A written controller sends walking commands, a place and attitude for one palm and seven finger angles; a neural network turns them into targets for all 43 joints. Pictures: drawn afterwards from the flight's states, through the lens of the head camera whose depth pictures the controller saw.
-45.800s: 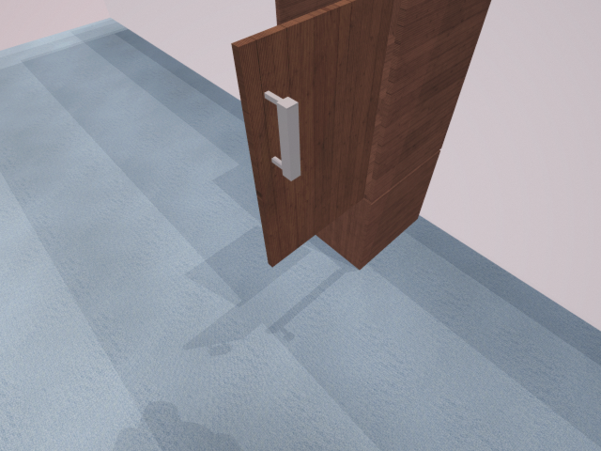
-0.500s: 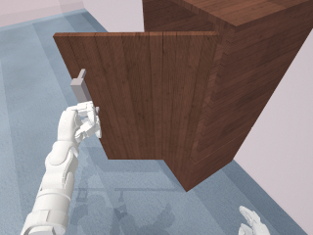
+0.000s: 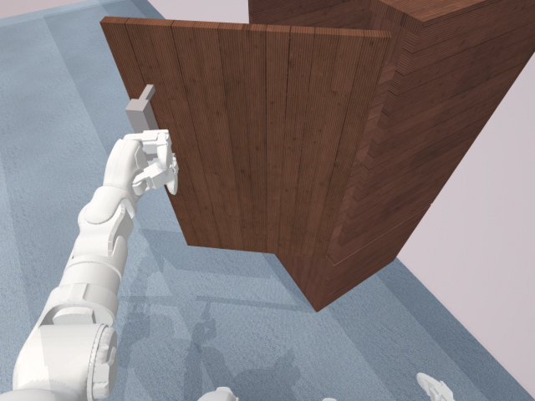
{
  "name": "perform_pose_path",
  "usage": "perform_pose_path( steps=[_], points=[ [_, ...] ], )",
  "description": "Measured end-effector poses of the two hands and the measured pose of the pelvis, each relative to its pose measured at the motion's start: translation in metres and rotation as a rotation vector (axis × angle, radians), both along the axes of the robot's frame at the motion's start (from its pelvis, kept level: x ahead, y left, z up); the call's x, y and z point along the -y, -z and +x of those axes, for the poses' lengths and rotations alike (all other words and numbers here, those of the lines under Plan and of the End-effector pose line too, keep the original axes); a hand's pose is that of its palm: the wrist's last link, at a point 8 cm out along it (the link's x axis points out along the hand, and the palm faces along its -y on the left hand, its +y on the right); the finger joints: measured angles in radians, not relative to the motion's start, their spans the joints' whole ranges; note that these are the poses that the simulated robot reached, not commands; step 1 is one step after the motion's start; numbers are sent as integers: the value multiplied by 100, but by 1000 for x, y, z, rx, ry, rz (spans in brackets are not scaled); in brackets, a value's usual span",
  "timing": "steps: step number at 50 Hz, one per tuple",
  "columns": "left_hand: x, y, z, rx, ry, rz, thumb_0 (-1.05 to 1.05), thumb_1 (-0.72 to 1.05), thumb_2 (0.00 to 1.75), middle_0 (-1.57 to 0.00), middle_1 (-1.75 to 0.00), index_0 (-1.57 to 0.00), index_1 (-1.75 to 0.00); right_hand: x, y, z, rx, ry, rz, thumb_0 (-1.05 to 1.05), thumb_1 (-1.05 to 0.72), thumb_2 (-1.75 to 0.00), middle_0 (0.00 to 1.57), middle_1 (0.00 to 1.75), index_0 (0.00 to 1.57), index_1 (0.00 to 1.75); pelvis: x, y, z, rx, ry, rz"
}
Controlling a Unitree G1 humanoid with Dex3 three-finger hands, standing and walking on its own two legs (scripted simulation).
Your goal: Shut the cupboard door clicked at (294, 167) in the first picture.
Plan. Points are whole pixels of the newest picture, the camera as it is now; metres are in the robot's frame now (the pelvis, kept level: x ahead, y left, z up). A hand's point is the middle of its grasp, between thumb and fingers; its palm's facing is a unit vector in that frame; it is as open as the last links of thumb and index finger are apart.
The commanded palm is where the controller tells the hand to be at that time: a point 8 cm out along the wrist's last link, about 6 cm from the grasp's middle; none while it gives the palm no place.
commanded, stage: push the door shut along its arc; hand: left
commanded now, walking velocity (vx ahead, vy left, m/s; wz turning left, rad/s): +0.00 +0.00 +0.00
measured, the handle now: (157, 137) +0.50 +0.20 +0.11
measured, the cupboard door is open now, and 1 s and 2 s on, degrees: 52 40 21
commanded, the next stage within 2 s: pull the fist back off the door in 1.34 s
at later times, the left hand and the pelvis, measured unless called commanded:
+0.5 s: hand (214, 133) +0.50 +0.10 +0.12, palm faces -0.26 -0.97 -0.01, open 3.1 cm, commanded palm +0.49 +0.16 +0.11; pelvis +0.00 +0.00 -0.01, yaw -3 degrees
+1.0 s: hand (219, 124) +0.52 +0.10 +0.12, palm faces -0.36 -0.93 -0.01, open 2.9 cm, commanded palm +0.55 +0.13 +0.11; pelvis +0.00 +0.00 -0.02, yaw -1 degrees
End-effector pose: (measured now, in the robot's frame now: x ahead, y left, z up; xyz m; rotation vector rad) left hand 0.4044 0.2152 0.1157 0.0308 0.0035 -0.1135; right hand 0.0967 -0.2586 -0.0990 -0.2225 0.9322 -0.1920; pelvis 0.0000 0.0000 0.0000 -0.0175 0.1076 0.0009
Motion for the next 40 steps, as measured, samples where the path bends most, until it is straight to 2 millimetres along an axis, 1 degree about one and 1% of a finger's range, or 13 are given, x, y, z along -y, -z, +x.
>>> perform_pose_path(
  steps=[9, 15, 19, 23, 27, 30, 33, 40],
  points=[
    [17, 2, 29, -16, 48, 2, 1, 90, 90, -131, -150, -131, -150, 2, 8, -30, -73, 32, -10, 1, -91, -90, 20, 30, 20, 30, -3, 5, -4, -34, 2, -1],
    [39, 1, 52, -33, 118, 5, 1, 90, 90, -130, -150, -130, -150, 6, 13, -53, -123, 70, -12, 1, -91, -90, 20, 30, 20, 30, -2, 7, -4, -62, 14, 0],
    [49, 0, 69, -36, 130, -23, 1, 90, 90, -130, -150, -130, -150, 10, 14, -69, -151, 108, -16, 1, -91, -90, 20, 30, 20, 30, 0, 9, -3, -84, 28, 4],
    [55, -4, 81, -14, 140, -22, 1, 90, 90, -130, -150, -129, -150, 15, 15, -83, -185, 143, -15, 1, -91, -90, 20, 30, 20, 30, 2, 10, 1, -104, 42, 7],
    [57, -4, 90, -23, 152, -12, 1, 90, 90, -130, -150, -129, -150, 19, 18, -95, -228, 168, -10, 1, -91, -90, 20, 30, 20, 30, 5, 11, 4, -119, 48, 9],
    [56, -2, 93, -32, 166, -14, -1, 89, 90, -130, -150, -129, -149, 21, 19, -99, -255, 177, -10, 1, -91, -90, 20, 30, 20, 30, 8, 12, 6, -125, 48, 8],
    [55, -2, 96, -40, 178, -14, -2, 87, 90, -130, -150, -129, -150, 24, 19, -100, -269, 181, -18, 1, -91, -90, 20, 30, 20, 30, 10, 13, 7, -132, 44, 5],
    [54, -2, 102, -48, 209, -14, -2, 86, 92, -130, -150, -129, -150, 30, 19, -90, -266, 163, -45, 1, -91, -90, 20, 30, 20, 30, 11, 15, 5, -148, 31, -5]
  ],
)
